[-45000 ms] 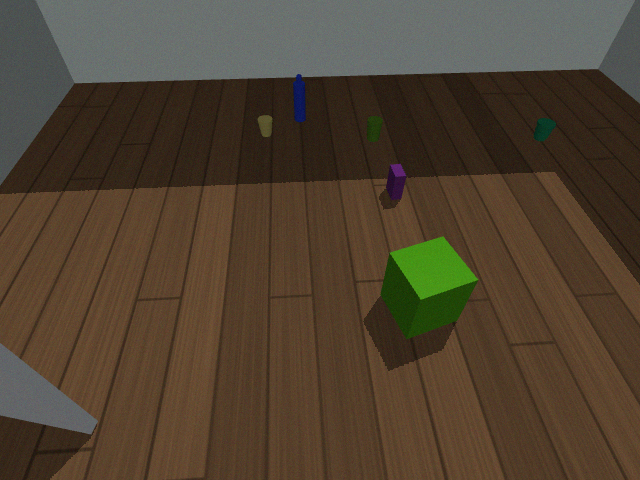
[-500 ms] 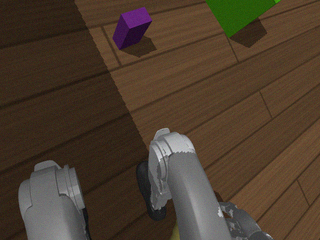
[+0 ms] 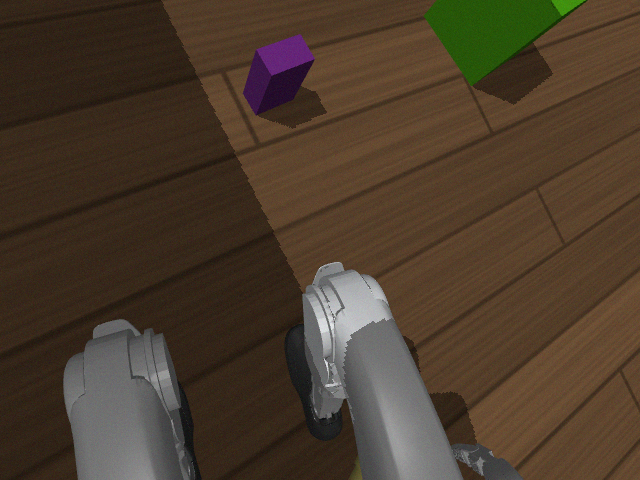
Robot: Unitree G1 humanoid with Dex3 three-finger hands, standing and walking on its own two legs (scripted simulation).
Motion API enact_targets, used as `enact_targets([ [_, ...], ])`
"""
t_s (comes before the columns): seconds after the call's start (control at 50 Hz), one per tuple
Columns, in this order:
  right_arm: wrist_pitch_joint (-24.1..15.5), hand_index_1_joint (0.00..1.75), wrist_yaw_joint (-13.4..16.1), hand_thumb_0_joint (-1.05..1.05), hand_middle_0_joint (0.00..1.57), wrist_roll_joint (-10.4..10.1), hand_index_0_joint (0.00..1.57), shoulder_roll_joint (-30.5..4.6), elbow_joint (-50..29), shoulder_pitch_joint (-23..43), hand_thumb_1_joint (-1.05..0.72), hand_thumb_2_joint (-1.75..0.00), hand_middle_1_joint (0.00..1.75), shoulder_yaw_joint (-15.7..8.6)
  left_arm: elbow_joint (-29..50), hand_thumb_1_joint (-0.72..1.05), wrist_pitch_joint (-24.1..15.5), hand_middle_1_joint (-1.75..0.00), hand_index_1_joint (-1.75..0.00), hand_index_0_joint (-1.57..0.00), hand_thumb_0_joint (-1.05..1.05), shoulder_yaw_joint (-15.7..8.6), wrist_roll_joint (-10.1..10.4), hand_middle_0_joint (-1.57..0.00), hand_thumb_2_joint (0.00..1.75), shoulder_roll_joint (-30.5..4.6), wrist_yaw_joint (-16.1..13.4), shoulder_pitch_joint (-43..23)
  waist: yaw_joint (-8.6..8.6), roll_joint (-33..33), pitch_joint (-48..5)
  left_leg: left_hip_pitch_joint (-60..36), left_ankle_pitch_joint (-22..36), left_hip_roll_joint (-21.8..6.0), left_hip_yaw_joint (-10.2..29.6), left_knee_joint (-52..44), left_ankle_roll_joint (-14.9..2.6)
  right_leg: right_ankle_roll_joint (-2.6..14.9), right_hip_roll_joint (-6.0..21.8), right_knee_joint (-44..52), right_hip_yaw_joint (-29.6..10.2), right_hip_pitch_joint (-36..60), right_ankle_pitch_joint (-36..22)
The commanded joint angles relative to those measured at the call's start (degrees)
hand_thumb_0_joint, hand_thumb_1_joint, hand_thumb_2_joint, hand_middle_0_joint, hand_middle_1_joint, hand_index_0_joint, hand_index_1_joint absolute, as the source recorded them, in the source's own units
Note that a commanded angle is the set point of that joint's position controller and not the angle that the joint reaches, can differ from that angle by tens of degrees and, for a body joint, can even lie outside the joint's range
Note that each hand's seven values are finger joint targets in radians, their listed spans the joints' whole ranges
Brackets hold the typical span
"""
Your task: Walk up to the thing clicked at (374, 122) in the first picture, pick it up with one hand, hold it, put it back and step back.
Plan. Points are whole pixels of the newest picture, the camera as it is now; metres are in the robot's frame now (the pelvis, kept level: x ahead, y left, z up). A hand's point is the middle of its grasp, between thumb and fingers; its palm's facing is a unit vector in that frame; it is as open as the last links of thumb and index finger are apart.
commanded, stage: lift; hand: left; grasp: from above
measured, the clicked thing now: out of the picture +0.53 +0.32 -0.18
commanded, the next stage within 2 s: hold in 1.44 s
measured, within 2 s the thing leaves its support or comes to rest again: neither
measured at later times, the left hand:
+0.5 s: hand out of the picture +0.44 +0.33 +0.03, palm faces -0.44 -0.10 -0.89, open 10.7 cm
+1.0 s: hand out of the picture +0.37 +0.29 +0.21, palm faces -0.44 -0.09 -0.89, open 10.7 cm
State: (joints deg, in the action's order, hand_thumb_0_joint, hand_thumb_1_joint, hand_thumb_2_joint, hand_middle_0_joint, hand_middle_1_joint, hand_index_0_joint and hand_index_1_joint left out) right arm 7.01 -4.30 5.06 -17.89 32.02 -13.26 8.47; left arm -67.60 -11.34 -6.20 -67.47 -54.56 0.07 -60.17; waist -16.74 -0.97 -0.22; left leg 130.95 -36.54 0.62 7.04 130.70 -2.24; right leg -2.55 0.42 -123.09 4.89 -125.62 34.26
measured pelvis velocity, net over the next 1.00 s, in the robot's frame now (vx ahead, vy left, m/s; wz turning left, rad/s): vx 0.04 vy -0.01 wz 0.12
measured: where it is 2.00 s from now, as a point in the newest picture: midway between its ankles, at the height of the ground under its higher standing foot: (251, 431)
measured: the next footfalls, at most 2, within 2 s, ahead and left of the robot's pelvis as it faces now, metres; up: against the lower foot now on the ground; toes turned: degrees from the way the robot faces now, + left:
none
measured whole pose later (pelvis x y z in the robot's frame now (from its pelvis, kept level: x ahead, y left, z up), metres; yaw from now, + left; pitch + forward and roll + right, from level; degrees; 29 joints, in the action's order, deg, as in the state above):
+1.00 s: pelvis +0.04 -0.01 +0.28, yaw +7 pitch +19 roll -3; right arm 0.1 3.3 -2.0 -14.6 41.3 -14.3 -0.7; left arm -50.8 -4.7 5.6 -58.1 -29.3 -6.4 -24.8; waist -5.7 -2.9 -8.3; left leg 64.7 -29.2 -1.5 1.6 74.6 -0.6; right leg -1.5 -0.3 -70.9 0.9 -63.6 26.5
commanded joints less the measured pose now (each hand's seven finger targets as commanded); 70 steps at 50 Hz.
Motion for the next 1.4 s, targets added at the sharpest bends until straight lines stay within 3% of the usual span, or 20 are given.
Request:
enact_targets([
  [0.0, 0.71, 0.30, 1.74, 0.00, 0.20, -0.53, 0.20, -14.98, -0.85, -11.25, -0.93, -0.91, 0.30, -6.87, 17.05, 0.42, -0.64, -1.11, -1.06, -0.80, 0.00, -4.47, 2.70, -0.75, 1.00, -19.37, -0.90, -20.26, 1.98, -24.56, -48.36, -40.75, 10.85, 0.02, -2.19, -17.59, 1.08, 6.03, -1.48, 13.15, 2.43, 20.46, -8.10],
  [0.08, 1.00, 0.30, 2.19, 0.00, 0.20, -1.48, 0.20, -13.79, -0.08, -10.49, -0.92, -0.91, 0.30, -8.22, 20.17, 0.43, -1.16, -1.14, -1.08, -0.79, 0.00, -4.35, 5.15, -0.74, 1.01, -16.05, -0.58, -16.23, 3.09, -23.49, -50.88, -44.86, 13.26, -0.10, -2.25, -20.46, 0.73, 5.44, -1.12, 15.16, 1.57, 21.83, -10.02],
  [0.16, 0.98, 0.30, 2.84, 0.00, 0.20, -2.06, 0.20, -13.23, 0.09, -9.47, -0.92, -0.91, 0.30, -9.28, 22.65, 0.43, -1.46, -1.13, -1.08, -0.79, 0.00, -4.38, 6.06, -0.74, 1.01, -15.01, -0.99, -14.31, 4.04, -22.11, -48.69, -45.34, 9.62, 0.25, -1.73, -23.87, 0.63, 5.73, -0.94, 17.75, 1.12, 22.42, -7.61],
  [0.2, 0.94, 0.30, 2.80, 0.00, 0.20, -2.55, 0.20, -12.38, 0.05, -8.99, -0.92, -0.91, 0.30, -9.33, 21.19, 0.44, -0.90, -1.14, -1.09, -0.80, 0.00, -3.47, 6.92, -0.75, 1.05, -12.00, -1.08, -10.39, 4.49, -21.00, -49.00, -47.77, 8.47, -0.37, -0.48, -27.15, 0.41, 4.89, -1.03, 18.39, 1.18, 23.97, -7.85],
  [0.28, 0.55, 0.30, 3.28, 0.00, 0.20, -3.26, 0.20, -12.02, 0.54, -7.69, -0.92, -0.91, 0.30, -10.20, 24.20, 0.42, -0.12, -1.15, -1.10, -0.77, 0.00, -2.48, 8.28, -0.72, 1.02, -10.08, -1.03, -8.65, 5.21, -20.26, -49.65, -52.16, 10.08, -0.68, -0.04, -30.39, 0.44, 4.64, -1.04, 21.32, 0.84, 26.97, -9.09],
  [0.38, 0.02, 0.30, 3.74, 0.00, 0.20, -4.02, 0.20, -10.03, 0.35, -6.64, -0.92, -0.91, 0.30, -10.68, 28.37, 0.40, 0.63, -1.17, -1.11, -0.76, 0.00, -1.64, 10.48, -0.70, 1.02, -6.62, -1.37, -5.54, 6.19, -16.61, -50.38, -55.49, 10.94, -0.96, -1.47, -34.85, -0.05, 4.02, -1.47, 26.75, 0.23, 35.66, -10.76],
  [0.48, -0.76, 0.30, 4.63, 0.00, 0.20, -4.92, 0.20, -9.05, 1.02, -4.99, -0.91, -0.90, 0.30, -11.37, 31.07, 0.41, 1.97, -1.18, -1.12, -0.75, 0.00, -1.23, 10.83, -0.70, 1.04, -4.74, -2.23, -1.06, 7.78, -15.75, -49.32, -62.53, 11.28, -1.58, -0.87, -41.45, 0.32, 3.76, -1.66, 32.15, 0.07, 41.50, -10.97],
  [0.52, -1.05, 0.30, 4.77, 0.00, 0.20, -5.24, 0.20, -8.01, 1.25, -4.59, -0.91, -0.90, 0.30, -11.23, 30.19, 0.39, 2.85, -1.18, -1.12, -0.74, 0.00, 0.57, 11.47, -0.69, 1.03, -0.84, -2.52, 3.22, 7.60, -12.84, -46.42, -62.09, 10.79, -1.32, -2.24, -43.42, 0.00, 3.60, -1.85, 35.95, -0.28, 45.87, -10.95],
  [0.56, -1.68, 0.30, 5.23, 0.00, 0.20, -5.56, 0.20, -7.81, 1.72, -4.02, -0.91, -0.90, 0.30, -11.60, 31.35, 0.37, 3.57, -1.20, -1.14, -0.72, 0.00, -0.42, 11.97, -0.66, 1.05, -0.81, -3.11, 6.52, 8.95, -12.00, -46.32, -64.12, 10.78, -1.33, -2.70, -45.93, 0.10, 3.57, -1.87, 38.44, -0.65, 49.22, -10.93],
  [0.64, -2.79, 0.30, 6.09, 0.00, 0.20, -6.23, 0.20, -6.82, 2.09, -2.74, -0.91, -0.90, 0.30, -11.81, 32.73, 0.41, 4.76, -1.19, -1.13, -0.74, 0.00, 1.40, 12.01, -0.69, 1.06, 2.98, -4.03, 11.38, 9.65, -10.53, -41.44, -67.87, 8.77, -1.73, -2.04, -52.32, 0.57, 3.52, -2.15, 43.36, -0.99, 54.31, -10.14],
  [0.68, -3.32, 0.30, 6.56, 0.00, 0.20, -6.60, 0.20, -6.71, 2.22, -2.61, -0.91, -0.90, 0.30, -11.86, 33.85, 0.40, 5.12, -1.17, -1.12, -0.75, 0.00, 0.56, 11.77, -0.69, 1.05, 2.12, -4.97, 12.20, 10.49, -10.45, -40.47, -70.76, 8.58, -1.79, -1.90, -55.56, 0.78, 3.48, -2.23, 45.97, -1.25, 57.66, -10.11],
  [0.74, -4.61, 0.30, 7.24, 0.00, 0.20, -6.97, 0.20, -5.93, 2.55, -3.05, -0.91, -0.90, 0.30, -11.63, 33.69, 0.39, 5.58, -1.18, -1.13, -0.74, 0.00, 2.66, 11.44, -0.69, 1.05, 5.51, -6.31, 12.86, 9.48, -8.76, -36.40, -73.20, 6.60, -1.61, -2.41, -59.67, 0.76, 3.28, -2.32, 51.16, -2.15, 62.10, -9.12],
  [0.78, -5.57, 0.30, 7.68, 0.00, 0.20, -7.10, 0.20, -5.69, 3.46, -2.66, -0.91, -0.90, 0.30, -11.68, 31.06, 0.37, 5.72, -1.17, -1.11, -0.72, 0.00, 2.40, 11.28, -0.66, 1.02, 5.70, -7.15, 15.05, 10.23, -7.06, -34.45, -74.69, 6.66, -1.33, -2.83, -61.98, 0.74, 3.22, -2.33, 54.25, -2.70, 65.36, -8.77],
  [0.82, -6.65, 0.30, 7.96, 0.00, 0.20, -7.18, 0.20, -5.39, 3.89, -3.72, -0.91, -0.90, 0.30, -11.78, 30.65, 0.41, 5.75, -1.19, -1.13, -0.75, 0.00, 4.30, 10.78, -0.69, 1.03, 8.11, -7.71, 14.95, 9.73, -5.93, -33.13, -76.43, 8.37, -1.11, -3.79, -63.37, 0.69, 3.35, -2.37, 57.37, -3.45, 68.14, -9.68],
  [0.94, -9.09, 0.30, 8.10, 0.00, 0.20, -7.20, 0.20, -5.48, 5.18, -4.05, -0.91, -0.90, 0.30, -12.37, 27.33, 0.40, 6.37, -1.19, -1.12, -0.74, 0.00, 6.77, 9.93, -0.68, 1.01, 11.27, -9.70, 14.35, 10.78, -5.78, -29.01, -83.36, 8.51, -1.08, -3.84, -71.06, 1.09, 3.26, -2.54, 64.73, -4.07, 74.37, -9.97],
  [1.04, -10.13, 0.30, 8.04, 0.00, 0.20, -7.17, 0.20, -5.22, 5.82, -4.62, -0.91, -0.90, 0.30, -12.59, 24.90, 0.40, 7.51, -1.21, -1.14, -0.74, 0.00, 8.91, 9.77, -0.67, 1.02, 14.32, -10.83, 14.72, 11.08, -4.56, -26.43, -87.81, 11.99, -0.68, -4.97, -75.58, 1.23, 3.18, -2.67, 70.16, -4.44, 79.85, -12.36],
  [1.18, -10.39, 0.30, 7.83, 0.00, 0.20, -6.99, 0.20, -5.14, 5.78, -4.05, -0.91, -0.90, 0.30, -13.16, 23.51, 0.38, 9.34, -1.20, -1.13, -0.73, 0.00, 9.24, 9.88, -0.66, 0.99, 15.40, -11.55, 16.89, 12.71, -3.66, -24.54, -94.53, 18.04, -0.57, -5.87, -81.22, 1.59, 3.23, -2.68, 75.59, -4.35, 86.97, -17.01],
  [1.22, -10.34, 0.30, 7.82, 0.00, 0.20, -7.06, 0.20, -5.20, 5.72, -4.17, -0.91, -0.90, 0.30, -13.16, 25.63, 0.38, 9.60, -1.19, -1.12, -0.72, 0.00, 8.59, 9.89, -0.65, 0.96, 14.35, -11.68, 16.35, 13.31, -4.29, -25.28, -96.17, 19.46, -0.44, -6.11, -82.49, 1.59, 3.38, -2.62, 76.83, -4.79, 88.94, -18.28],
  [1.28, -10.09, 0.30, 7.68, 0.00, 0.20, -7.25, 0.20, -5.08, 4.92, -3.15, -0.91, -0.90, 0.30, -13.17, 24.60, 0.36, 10.42, -1.17, -1.10, -0.72, 0.00, 10.13, 10.10, -0.65, 0.95, 16.58, -11.42, 18.59, 13.19, -2.35, -22.78, -97.86, 19.23, -0.22, -6.42, -84.85, 1.46, 3.17, -2.46, 79.43, -4.88, 90.94, -18.18],
  [1.38, -9.89, 0.30, 7.78, 0.00, 0.20, -7.27, 0.20, -4.72, 5.12, -2.69, -0.91, -0.90, 0.30, -13.37, 28.57, 0.37, 10.93, -1.15, -1.07, -0.72, 0.00, 10.68, 11.18, -0.64, 0.91, 17.33, -10.66, 17.93, 13.72, -3.61, -24.38, -103.84, 23.70, -0.56, -6.08, -87.91, 2.00, 3.35, -2.75, 81.64, -4.62, 94.38, -21.43],
])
